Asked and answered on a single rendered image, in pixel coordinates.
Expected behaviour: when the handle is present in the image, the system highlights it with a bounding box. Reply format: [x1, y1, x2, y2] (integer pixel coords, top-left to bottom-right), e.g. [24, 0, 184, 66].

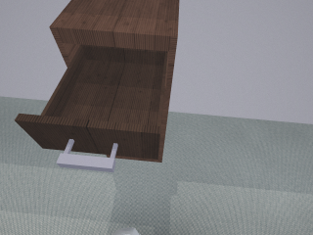
[56, 139, 118, 172]

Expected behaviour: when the cabinet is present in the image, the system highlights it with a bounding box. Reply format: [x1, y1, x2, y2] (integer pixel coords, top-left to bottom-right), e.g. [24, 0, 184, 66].
[49, 0, 180, 163]

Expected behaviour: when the drawer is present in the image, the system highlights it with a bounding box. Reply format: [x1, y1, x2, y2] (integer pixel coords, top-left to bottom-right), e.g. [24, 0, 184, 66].
[15, 44, 168, 160]

